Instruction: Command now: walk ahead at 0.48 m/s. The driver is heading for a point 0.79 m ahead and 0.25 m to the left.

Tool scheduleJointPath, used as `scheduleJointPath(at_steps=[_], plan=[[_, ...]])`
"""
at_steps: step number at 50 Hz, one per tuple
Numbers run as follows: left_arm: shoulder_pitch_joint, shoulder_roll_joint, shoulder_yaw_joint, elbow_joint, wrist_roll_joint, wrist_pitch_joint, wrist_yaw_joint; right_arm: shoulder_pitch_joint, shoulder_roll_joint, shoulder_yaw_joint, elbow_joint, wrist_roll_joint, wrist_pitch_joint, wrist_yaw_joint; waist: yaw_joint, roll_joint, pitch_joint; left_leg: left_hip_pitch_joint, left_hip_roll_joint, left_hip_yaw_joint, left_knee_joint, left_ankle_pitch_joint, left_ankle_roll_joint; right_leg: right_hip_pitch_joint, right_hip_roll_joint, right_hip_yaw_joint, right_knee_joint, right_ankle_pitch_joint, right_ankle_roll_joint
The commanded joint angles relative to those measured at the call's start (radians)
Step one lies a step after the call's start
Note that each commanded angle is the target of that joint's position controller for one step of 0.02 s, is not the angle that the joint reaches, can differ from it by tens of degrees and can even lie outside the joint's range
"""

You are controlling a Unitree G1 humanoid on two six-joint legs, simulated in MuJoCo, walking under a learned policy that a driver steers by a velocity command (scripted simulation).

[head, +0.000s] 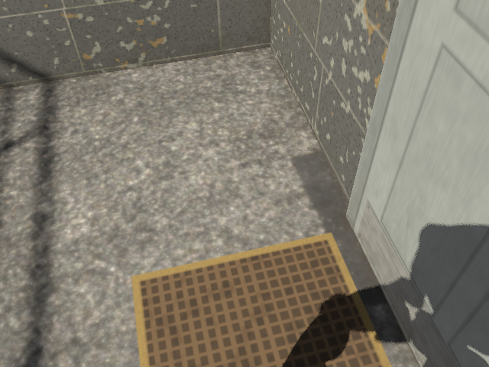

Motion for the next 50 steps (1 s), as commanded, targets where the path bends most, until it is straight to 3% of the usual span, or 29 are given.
scheduleJointPath(at_steps=[1, 6, 8, 9, 10, 11, 12, 13, 14, 15, 16, 17, 18, 20, 23, 27, 30, 33, 35, 36, 37, 38, 39, 40, 41, 43, 44, 46, 50], plan=[[-0.066, 0.185, 0.048, -0.071, -0.012, -0.018, 0.010, -0.037, -0.052, -0.013, -0.066, -0.002, -0.011, 0.007, -0.033, -0.112, 0.029, 0.103, -0.019, 0.011, -0.174, 0.167, -0.015, -0.126, -0.235, 0.142, -0.163, -0.020, -0.162], [-0.019, 0.221, 0.061, -0.040, -0.021, 0.004, 0.010, -0.123, -0.080, -0.026, -0.110, 0.012, -0.018, 0.028, -0.005, -0.141, 0.055, 0.128, -0.050, 0.012, -0.330, 0.101, 0.017, -0.015, -0.302, 0.168, -0.097, -0.074, -0.126], [-0.032, 0.212, 0.057, -0.035, -0.025, 0.020, 0.013, -0.078, -0.088, -0.032, -0.109, 0.020, -0.024, 0.037, -0.040, -0.146, 0.032, 0.205, -0.065, 0.035, -0.378, 0.020, 0.042, 0.019, -0.310, 0.167, -0.027, -0.043, -0.107], [-0.041, 0.207, 0.053, -0.034, -0.019, 0.027, 0.014, 0.010, -0.112, -0.049, -0.086, 0.018, -0.026, 0.035, -0.091, -0.132, -0.011, 0.327, -0.096, 0.062, -0.406, -0.011, 0.061, 0.008, -0.280, 0.140, 0.092, 0.089, -0.085], [-0.039, 0.156, 0.033, -0.037, -0.012, 0.034, 0.016, 0.155, -0.168, -0.079, -0.048, 0.019, -0.024, 0.030, -0.154, -0.082, -0.098, 0.509, -0.087, 0.058, -0.416, 0.011, 0.087, -0.038, -0.217, 0.073, 0.330, 0.202, -0.049], [-0.014, 0.078, 0.002, -0.078, 0.021, 0.031, 0.018, 0.296, -0.259, -0.099, -0.032, 0.007, -0.018, 0.018, -0.179, 0.153, -0.225, 0.748, 0.132, -0.230, -0.431, 0.025, 0.152, -0.253, -0.139, 0.010, 0.721, -0.080, 0.005], [0.077, 0.018, -0.017, -0.100, -0.001, 0.006, 0.015, 0.279, -0.301, -0.100, -0.058, 0.000, -0.015, 0.025, -0.108, 0.366, -0.287, 0.929, 0.267, -0.738, -0.643, -0.237, 0.310, -0.594, 0.009, 0.069, 0.990, -0.425, 0.039], [0.022, 0.124, 0.007, -0.079, -0.030, -0.010, 0.010, 0.243, -0.224, -0.089, -0.069, 0.010, -0.018, 0.025, -0.131, 0.185, -0.230, 0.891, 0.271, -0.751, -0.672, -0.329, 0.310, -0.710, -0.054, 0.150, 1.122, -0.350, 0.043], [-0.065, 0.159, 0.016, -0.092, -0.038, -0.015, 0.004, 0.216, -0.176, -0.077, -0.076, 0.009, -0.018, 0.019, -0.130, 0.083, -0.152, 0.813, 0.238, -0.576, -0.635, -0.262, 0.277, -0.740, -0.102, 0.133, 1.130, -0.262, 0.032], [-0.097, 0.157, 0.016, -0.086, -0.024, -0.009, 0.010, 0.162, -0.152, -0.068, -0.084, 0.000, -0.015, 0.020, -0.102, -0.004, -0.105, 0.690, 0.188, -0.438, -0.629, -0.123, 0.252, -0.681, -0.152, 0.119, 1.070, -0.172, 0.034], [-0.107, 0.151, 0.019, -0.083, -0.008, -0.002, 0.017, 0.117, -0.132, -0.061, -0.091, -0.008, -0.015, 0.020, -0.073, 0.004, -0.075, 0.597, 0.146, -0.357, -0.644, -0.007, 0.242, -0.620, -0.179, 0.123, 0.993, -0.118, 0.042], [-0.101, 0.145, 0.020, -0.078, -0.006, 0.009, 0.016, 0.098, -0.118, -0.055, -0.088, -0.012, -0.016, 0.018, -0.052, 0.035, -0.060, 0.533, 0.119, -0.303, -0.672, 0.061, 0.236, -0.560, -0.191, 0.121, 0.961, -0.091, 0.050], [-0.092, 0.131, 0.019, -0.077, -0.006, 0.019, 0.017, 0.098, -0.113, -0.054, -0.083, -0.010, -0.021, 0.015, -0.041, 0.054, -0.061, 0.501, 0.104, -0.267, -0.692, 0.115, 0.242, -0.522, -0.187, 0.111, 0.941, -0.073, 0.061], [-0.101, 0.102, 0.015, -0.079, -0.015, 0.034, 0.017, 0.120, -0.115, -0.055, -0.061, -0.002, -0.037, 0.014, -0.035, 0.029, -0.038, 0.489, 0.092, -0.205, -0.718, 0.167, 0.258, -0.516, -0.177, 0.101, 0.870, -0.049, 0.074], [-0.210, 0.094, 0.010, -0.118, 0.013, 0.028, 0.019, 0.138, -0.142, -0.064, -0.046, 0.003, -0.025, 0.002, -0.068, 0.014, -0.004, 0.543, 0.073, -0.133, -0.727, 0.287, 0.238, -0.567, -0.176, 0.091, 0.672, 0.063, 0.092], [-0.334, 0.057, -0.013, -0.149, -0.005, 0.011, 0.003, 0.187, -0.171, -0.071, -0.019, 0.010, -0.009, -0.004, -0.130, 0.003, 0.021, 0.591, 0.057, -0.084, -0.738, 0.258, 0.213, -0.515, -0.146, 0.049, 0.417, 0.172, 0.091], [-0.406, 0.069, -0.016, -0.173, -0.014, 0.001, -0.009, 0.225, -0.184, -0.076, 0.008, 0.016, 0.001, 0.001, -0.159, -0.002, 0.049, 0.666, 0.086, -0.100, -0.726, 0.257, 0.230, -0.518, -0.126, 0.037, 0.321, 0.165, 0.074], [-0.426, 0.095, -0.007, -0.183, 0.001, -0.007, -0.022, 0.249, -0.179, -0.076, 0.039, 0.011, 0.014, -0.002, -0.160, 0.005, 0.045, 0.777, 0.099, -0.108, -0.666, 0.361, 0.235, -0.524, -0.106, 0.025, 0.270, 0.068, 0.041], [-0.361, 0.127, 0.009, -0.171, 0.002, -0.011, -0.022, 0.228, -0.194, -0.079, 0.041, 0.010, 0.021, -0.007, -0.110, 0.022, -0.012, 0.791, 0.095, -0.105, -0.577, 0.608, 0.224, -0.388, -0.059, -0.010, 0.241, 0.009, 0.004], [-0.274, 0.152, 0.025, -0.149, 0.000, -0.011, -0.016, 0.213, -0.196, -0.078, 0.043, 0.008, 0.025, -0.008, -0.057, 0.024, -0.068, 0.782, 0.072, -0.087, -0.473, 0.724, 0.211, -0.264, -0.032, -0.030, 0.210, 0.010, -0.022], [-0.120, 0.193, 0.047, -0.092, -0.007, -0.015, -0.006, 0.192, -0.164, -0.066, 0.041, 0.000, 0.024, -0.012, 0.017, 0.031, -0.161, 0.710, 0.030, -0.044, -0.301, 0.685, 0.173, -0.051, -0.065, -0.005, 0.183, 0.108, -0.056], [0.057, 0.248, 0.057, -0.064, 0.012, -0.009, 0.011, 0.193, -0.106, -0.044, 0.001, -0.014, 0.019, -0.007, 0.068, -0.082, -0.307, 0.434, -0.060, -0.015, 0.028, 0.355, 0.119, 0.292, -0.264, 0.277, 0.200, 0.073, -0.151], [0.096, 0.282, 0.071, -0.037, 0.025, -0.011, 0.001, 0.288, -0.035, -0.024, -0.007, 0.015, -0.005, 0.003, 0.016, -0.296, -0.378, 0.086, -0.239, -0.079, 0.316, -0.433, 0.057, 0.511, -0.453, 0.749, 0.084, -0.077, -0.315], [0.071, 0.199, 0.054, -0.034, -0.011, -0.009, -0.002, 0.211, -0.119, -0.035, -0.015, 0.044, -0.023, 0.010, 0.055, -0.196, -0.278, -0.073, -0.182, -0.160, 0.383, -0.465, 0.051, 0.488, -0.436, 0.729, 0.014, -0.280, -0.287], [0.015, 0.177, 0.048, -0.037, -0.008, -0.008, 0.002, 0.147, -0.136, -0.041, -0.034, 0.055, -0.032, 0.011, 0.042, -0.166, -0.111, -0.134, -0.125, -0.145, 0.361, -0.375, 0.055, 0.357, -0.414, 0.586, -0.029, -0.337, -0.243], [-0.110, 0.130, 0.036, -0.053, 0.012, -0.012, 0.010, 0.106, -0.148, -0.048, -0.034, 0.016, -0.020, -0.001, -0.017, -0.062, 0.001, -0.055, -0.049, -0.101, 0.259, -0.217, 0.041, 0.134, -0.359, 0.411, -0.081, -0.138, -0.193], [-0.135, 0.133, 0.036, -0.052, 0.021, -0.020, 0.011, 0.125, -0.140, -0.052, -0.029, 0.021, -0.013, -0.007, -0.044, -0.060, 0.002, -0.005, -0.033, -0.107, 0.255, -0.170, 0.030, 0.077, -0.340, 0.358, -0.107, -0.070, -0.175], [-0.141, 0.148, 0.038, -0.028, 0.015, -0.029, 0.010, 0.154, -0.095, -0.046, -0.032, 0.024, 0.006, -0.012, -0.071, -0.105, 0.009, 0.012, -0.016, -0.099, 0.231, -0.139, 0.011, 0.008, -0.328, 0.251, -0.150, 0.016, -0.166], [-0.130, 0.178, 0.046, 0.002, 0.021, -0.027, 0.026, 0.087, -0.073, -0.056, -0.076, 0.016, 0.021, -0.011, -0.065, -0.127, 0.040, -0.041, -0.018, -0.069, 0.135, 0.069, -0.029, -0.046, -0.292, 0.067, -0.187, 0.132, -0.132]])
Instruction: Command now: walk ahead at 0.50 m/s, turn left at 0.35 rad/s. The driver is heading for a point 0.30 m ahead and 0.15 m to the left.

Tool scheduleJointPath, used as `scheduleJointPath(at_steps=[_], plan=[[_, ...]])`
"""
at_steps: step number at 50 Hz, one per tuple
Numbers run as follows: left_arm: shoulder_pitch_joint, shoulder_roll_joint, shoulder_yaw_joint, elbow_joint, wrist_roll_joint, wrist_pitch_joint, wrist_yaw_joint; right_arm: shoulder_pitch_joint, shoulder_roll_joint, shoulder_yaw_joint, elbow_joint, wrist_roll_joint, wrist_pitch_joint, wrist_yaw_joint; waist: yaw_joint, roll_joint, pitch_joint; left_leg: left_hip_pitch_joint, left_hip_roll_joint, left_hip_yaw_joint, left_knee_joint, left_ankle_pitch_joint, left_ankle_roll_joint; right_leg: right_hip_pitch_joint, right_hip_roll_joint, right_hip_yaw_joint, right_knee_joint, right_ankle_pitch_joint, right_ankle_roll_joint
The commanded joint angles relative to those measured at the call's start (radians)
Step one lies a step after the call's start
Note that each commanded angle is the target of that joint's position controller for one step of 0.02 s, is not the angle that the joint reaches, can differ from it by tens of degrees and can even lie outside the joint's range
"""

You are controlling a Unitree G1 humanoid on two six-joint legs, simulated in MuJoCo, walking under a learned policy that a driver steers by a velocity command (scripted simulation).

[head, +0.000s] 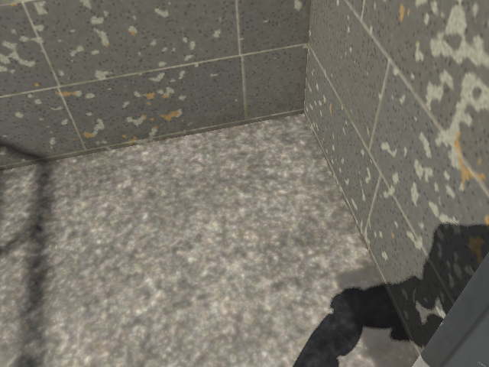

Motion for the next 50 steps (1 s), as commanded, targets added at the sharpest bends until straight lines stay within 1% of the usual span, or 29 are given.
scheduleJointPath(at_steps=[1, 3, 5, 7, 9, 11, 12, 13, 14, 15, 16, 17, 18, 19, 21, 22, 26, 30, 34, 36, 37, 38, 39, 40, 41, 46, 47, 48, 50], plan=[[-0.070, 0.173, 0.040, -0.061, 0.002, -0.009, 0.022, -0.023, -0.047, -0.025, -0.087, -0.005, -0.002, 0.004, -0.028, -0.151, 0.014, -0.034, 0.017, 0.018, -0.067, 0.185, -0.027, -0.073, -0.248, 0.073, -0.175, 0.161, -0.134], [-0.064, 0.166, 0.032, -0.057, -0.001, -0.001, 0.035, -0.081, -0.013, -0.020, -0.111, -0.013, 0.007, 0.022, -0.006, -0.172, 0.026, 0.021, 0.005, 0.063, -0.226, 0.291, -0.018, -0.087, -0.224, -0.009, -0.154, 0.179, -0.108], [-0.029, 0.189, 0.035, -0.046, -0.011, 0.008, 0.042, -0.137, 0.000, -0.020, -0.133, -0.013, 0.010, 0.042, 0.018, -0.173, 0.028, 0.053, -0.005, 0.095, -0.324, 0.315, -0.005, -0.045, -0.246, -0.028, -0.135, 0.155, -0.092], [-0.019, 0.209, 0.042, -0.038, -0.030, 0.020, 0.045, -0.163, -0.008, -0.021, -0.153, -0.002, 0.015, 0.060, 0.017, -0.180, 0.041, 0.026, 0.006, 0.088, -0.374, 0.233, 0.014, 0.044, -0.297, -0.026, -0.117, 0.137, -0.085], [-0.025, 0.224, 0.054, -0.030, -0.048, 0.034, 0.035, -0.158, -0.026, -0.024, -0.165, -0.010, -0.003, 0.064, 0.000, -0.173, 0.054, 0.014, 0.009, 0.103, -0.418, 0.131, 0.051, 0.127, -0.340, -0.025, -0.061, 0.244, -0.080], [-0.050, 0.260, 0.068, -0.035, -0.049, 0.045, 0.033, -0.074, -0.060, -0.045, -0.157, -0.029, -0.008, 0.059, -0.062, -0.183, -0.020, 0.196, -0.068, 0.169, -0.474, 0.068, 0.089, 0.128, -0.322, -0.060, 0.156, 0.679, -0.054], [-0.062, 0.248, 0.065, -0.034, -0.051, 0.051, 0.035, 0.088, -0.092, -0.069, -0.105, -0.028, -0.011, 0.053, -0.138, -0.166, -0.107, 0.388, -0.116, 0.187, -0.547, 0.155, 0.114, 0.102, -0.272, -0.085, 0.332, 0.761, -0.024], [-0.014, 0.200, 0.047, -0.043, -0.040, 0.037, 0.030, 0.205, -0.159, -0.091, -0.072, -0.027, -0.007, 0.034, -0.173, -0.080, -0.182, 0.628, -0.080, 0.110, -0.561, 0.459, 0.136, -0.047, -0.207, -0.104, 0.565, 0.563, 0.026], [0.098, 0.050, 0.001, -0.066, 0.017, 0.011, 0.007, 0.200, -0.249, -0.089, -0.079, -0.049, 0.003, 0.009, -0.060, 0.266, -0.294, 0.992, 0.179, -0.220, -0.433, 1.049, 0.277, -0.440, -0.063, -0.053, 0.957, -0.521, 0.090], [0.161, 0.087, -0.004, -0.019, -0.039, -0.004, -0.002, 0.212, -0.213, -0.080, -0.090, -0.044, -0.005, 0.012, -0.096, 0.195, -0.563, 1.065, 0.347, -0.530, -0.552, 0.935, 0.434, -0.495, 0.020, 0.178, 1.193, -0.597, 0.102], [0.035, 0.182, 0.025, -0.019, -0.079, 0.001, 0.000, 0.175, -0.158, -0.069, -0.085, -0.026, -0.011, 0.020, -0.133, 0.040, -0.473, 0.951, 0.293, -0.400, -0.589, 0.888, 0.388, -0.514, -0.035, 0.209, 1.220, -0.507, 0.087], [-0.048, 0.173, 0.022, -0.050, -0.067, 0.006, 0.006, 0.103, -0.142, -0.061, -0.068, -0.008, -0.018, 0.020, -0.102, 0.001, -0.329, 0.808, 0.255, -0.288, -0.613, 0.788, 0.336, -0.549, -0.078, 0.167, 1.129, -0.414, 0.071], [-0.078, 0.161, 0.020, -0.058, -0.041, 0.017, 0.016, 0.034, -0.102, -0.044, -0.067, 0.004, -0.021, 0.021, -0.059, -0.049, -0.224, 0.647, 0.210, -0.238, -0.655, 0.695, 0.298, -0.510, -0.110, 0.156, 1.050, -0.317, 0.076], [-0.098, 0.164, 0.025, -0.070, -0.040, 0.031, 0.019, 0.004, -0.082, -0.036, -0.063, -0.001, -0.016, 0.019, -0.040, -0.016, -0.186, 0.550, 0.191, -0.195, -0.690, 0.684, 0.285, -0.450, -0.124, 0.163, 0.996, -0.279, 0.074], [-0.053, 0.144, 0.028, -0.058, -0.039, 0.058, 0.022, -0.026, -0.068, -0.028, -0.046, -0.025, -0.021, 0.015, 0.002, 0.022, -0.184, 0.453, 0.162, -0.128, -0.737, 0.723, 0.274, -0.336, -0.114, 0.163, 0.939, -0.226, 0.078], [-0.037, 0.125, 0.023, -0.047, -0.034, 0.072, 0.030, -0.047, -0.075, -0.030, -0.035, -0.025, -0.030, 0.015, 0.032, 0.016, -0.176, 0.425, 0.156, -0.097, -0.740, 0.779, 0.267, -0.317, -0.107, 0.164, 0.897, -0.204, 0.078], [-0.086, 0.087, 0.017, -0.039, -0.025, 0.098, 0.049, -0.059, -0.053, -0.023, 0.004, -0.020, -0.024, -0.003, 0.023, 0.018, -0.180, 0.467, 0.137, -0.048, -0.761, 0.681, 0.242, -0.328, -0.108, 0.167, 0.677, -0.131, 0.090], [-0.165, 0.072, 0.019, -0.034, -0.029, 0.112, 0.039, -0.070, -0.056, -0.021, 0.036, -0.029, 0.001, -0.018, -0.014, 0.024, -0.136, 0.440, 0.121, -0.052, -0.812, 0.343, 0.217, -0.272, -0.109, 0.163, 0.482, -0.059, 0.092], [-0.197, 0.070, 0.026, -0.025, -0.028, 0.109, 0.040, -0.070, -0.041, -0.014, 0.074, -0.027, 0.017, -0.015, -0.034, 0.028, -0.086, 0.454, 0.122, -0.100, -0.807, 0.145, 0.221, -0.229, -0.093, 0.151, 0.335, -0.112, 0.085], [-0.175, 0.055, 0.022, -0.008, -0.018, 0.098, 0.039, -0.085, -0.027, -0.007, 0.090, -0.015, 0.024, -0.014, -0.003, 0.005, -0.079, 0.449, 0.091, -0.091, -0.767, 0.108, 0.185, -0.138, -0.082, 0.135, 0.152, 0.019, 0.070], [-0.168, 0.073, 0.023, -0.002, -0.009, 0.093, 0.039, -0.064, -0.018, -0.004, 0.099, -0.018, 0.021, -0.013, -0.006, -0.018, -0.089, 0.434, 0.065, -0.085, -0.749, 0.110, 0.151, -0.073, -0.108, 0.163, 0.118, 0.142, 0.060], [-0.164, 0.130, 0.033, -0.003, -0.011, 0.089, 0.047, -0.025, -0.021, -0.006, 0.106, -0.032, 0.014, -0.010, -0.038, -0.064, -0.107, 0.415, 0.013, -0.060, -0.713, 0.101, 0.117, -0.020, -0.151, 0.191, 0.149, 0.250, 0.044], [-0.175, 0.157, 0.044, 0.015, -0.027, 0.090, 0.046, -0.002, -0.029, -0.013, 0.112, -0.027, 0.012, -0.010, -0.064, -0.125, -0.113, 0.426, -0.031, -0.012, -0.721, 0.126, 0.089, -0.048, -0.135, 0.177, 0.189, 0.197, 0.026], [-0.175, 0.113, 0.035, 0.016, -0.019, 0.092, 0.037, -0.038, -0.047, -0.016, 0.123, -0.032, 0.013, -0.012, -0.029, -0.110, -0.111, 0.474, -0.042, 0.013, -0.702, 0.132, 0.077, -0.088, -0.118, 0.176, 0.166, 0.151, 0.034], [-0.180, 0.084, 0.027, 0.024, -0.013, 0.090, 0.034, -0.066, -0.035, -0.016, 0.121, -0.027, 0.018, -0.017, -0.022, -0.114, -0.113, 0.491, -0.044, 0.025, -0.686, 0.145, 0.078, -0.098, -0.114, 0.172, 0.150, 0.143, 0.044], [-0.188, 0.081, 0.019, 0.065, -0.017, 0.082, 0.033, -0.083, -0.022, -0.018, 0.152, -0.024, 0.045, -0.024, -0.018, -0.118, -0.093, 0.511, -0.039, 0.022, -0.675, 0.198, 0.095, -0.090, -0.099, 0.157, 0.142, 0.142, 0.052], [-0.179, 0.089, 0.020, 0.090, -0.030, 0.081, 0.036, -0.082, -0.010, -0.019, 0.154, -0.031, 0.039, -0.021, -0.035, -0.104, -0.106, 0.534, -0.035, 0.028, -0.677, 0.210, 0.087, -0.098, -0.098, 0.160, 0.147, 0.150, 0.042], [-0.171, 0.066, 0.013, 0.100, -0.034, 0.076, 0.033, -0.068, -0.001, -0.017, 0.174, -0.034, 0.039, -0.017, -0.035, -0.097, -0.099, 0.532, -0.035, 0.025, -0.675, 0.206, 0.087, -0.090, -0.103, 0.155, 0.150, 0.148, 0.038], [-0.177, 0.075, 0.013, 0.116, -0.029, 0.073, 0.032, -0.071, -0.005, -0.020, 0.195, -0.029, 0.041, -0.014, -0.032, -0.089, -0.079, 0.520, -0.036, 0.025, -0.678, 0.195, 0.086, -0.092, -0.098, 0.150, 0.149, 0.132, 0.037]])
